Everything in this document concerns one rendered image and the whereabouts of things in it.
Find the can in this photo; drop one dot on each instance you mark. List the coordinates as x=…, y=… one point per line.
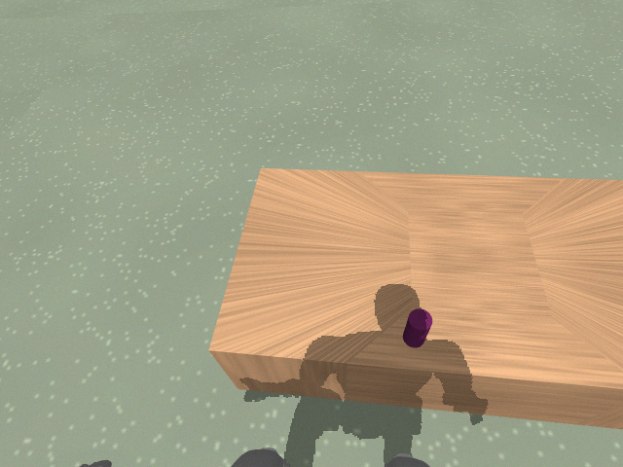
x=417, y=327

